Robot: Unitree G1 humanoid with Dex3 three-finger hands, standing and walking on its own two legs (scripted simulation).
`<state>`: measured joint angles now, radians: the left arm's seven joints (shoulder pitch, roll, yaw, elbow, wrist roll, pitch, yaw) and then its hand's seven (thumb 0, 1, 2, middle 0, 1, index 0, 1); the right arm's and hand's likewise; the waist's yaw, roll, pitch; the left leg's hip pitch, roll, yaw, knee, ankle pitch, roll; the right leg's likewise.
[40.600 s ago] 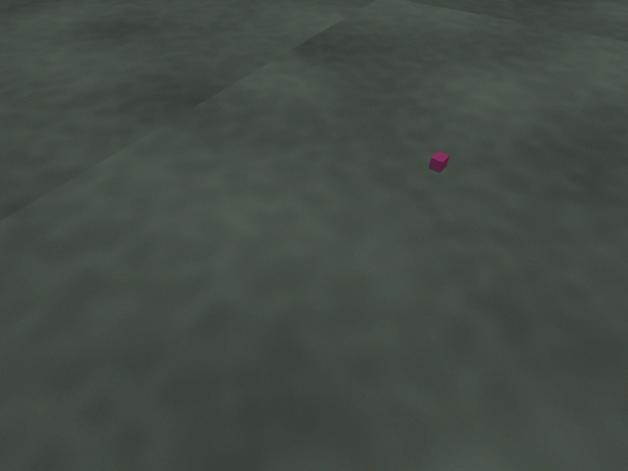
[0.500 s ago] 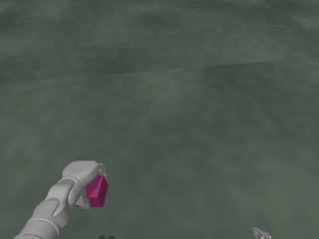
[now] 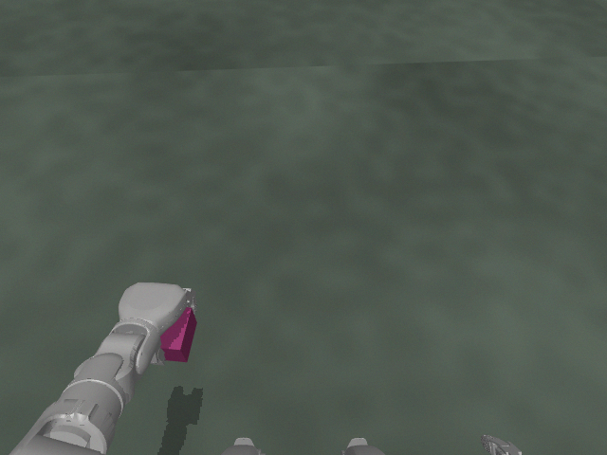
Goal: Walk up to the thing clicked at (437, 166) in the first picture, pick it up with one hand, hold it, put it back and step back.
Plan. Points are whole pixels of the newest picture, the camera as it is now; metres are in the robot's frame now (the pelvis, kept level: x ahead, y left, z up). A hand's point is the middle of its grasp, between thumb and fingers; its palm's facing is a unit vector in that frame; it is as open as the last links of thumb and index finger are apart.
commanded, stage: crouch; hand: left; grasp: from above
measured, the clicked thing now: (164, 332) +0.34 +0.22 -0.13
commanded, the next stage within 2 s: lower in 1.44 s
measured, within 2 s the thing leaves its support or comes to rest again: neither
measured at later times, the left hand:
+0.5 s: hand (194, 349) +0.38 +0.22 -0.35, palm faces -0.48 +0.03 -0.88, open 9.6 cm
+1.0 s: hand (207, 349) +0.42 +0.23 -0.47, palm faces -0.46 -0.01 -0.89, open 9.6 cm
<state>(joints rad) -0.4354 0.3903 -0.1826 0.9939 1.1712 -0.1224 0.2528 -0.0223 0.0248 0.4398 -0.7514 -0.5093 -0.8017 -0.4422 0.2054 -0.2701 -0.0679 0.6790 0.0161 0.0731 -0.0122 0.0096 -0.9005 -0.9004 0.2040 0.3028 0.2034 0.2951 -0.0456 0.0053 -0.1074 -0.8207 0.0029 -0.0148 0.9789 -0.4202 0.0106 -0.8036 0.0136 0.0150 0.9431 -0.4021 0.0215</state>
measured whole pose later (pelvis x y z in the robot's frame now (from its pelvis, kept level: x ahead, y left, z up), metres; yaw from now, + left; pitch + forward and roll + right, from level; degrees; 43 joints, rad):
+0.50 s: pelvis -0.06 +0.01 -0.20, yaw -2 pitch +35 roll -4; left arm -0.78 0.50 -0.05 1.27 1.19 -0.11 0.32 -0.02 0.02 0.44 -0.75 -0.51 -0.80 -0.45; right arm 0.24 -0.23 -0.03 0.74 -0.05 -0.02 0.01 0.01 -0.90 -0.90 0.21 0.30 0.20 0.29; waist -0.18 0.05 -0.19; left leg -1.82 -0.01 -0.04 1.82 -0.61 0.02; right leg -1.78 0.01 -0.01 1.76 -0.60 0.03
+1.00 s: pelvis -0.05 +0.00 -0.30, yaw -4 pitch +38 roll -6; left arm -0.92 0.63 0.06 1.38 1.27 -0.18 0.40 -0.02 0.02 0.44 -0.76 -0.51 -0.81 -0.44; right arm 0.16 -0.26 -0.01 0.74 -0.12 -0.07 0.12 0.01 -0.91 -0.90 0.20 0.30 0.20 0.29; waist -0.21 0.01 -0.12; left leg -2.11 0.00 -0.09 2.15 -0.70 0.00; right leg -2.07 0.03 -0.06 2.08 -0.68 0.02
